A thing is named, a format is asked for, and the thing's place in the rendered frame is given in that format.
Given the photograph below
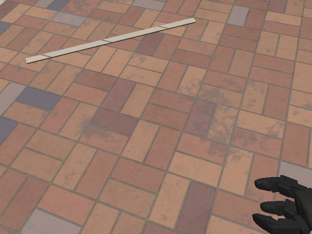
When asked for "right robot hand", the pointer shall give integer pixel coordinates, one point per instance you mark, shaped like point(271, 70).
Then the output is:
point(297, 213)

